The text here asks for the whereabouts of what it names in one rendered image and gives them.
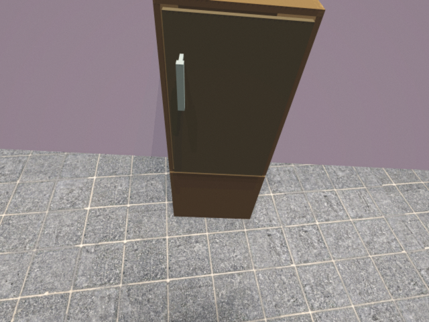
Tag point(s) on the cupboard door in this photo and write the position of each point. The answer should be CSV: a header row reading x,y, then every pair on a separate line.
x,y
239,70

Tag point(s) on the handle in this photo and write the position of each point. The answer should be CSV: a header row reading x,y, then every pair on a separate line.
x,y
180,83

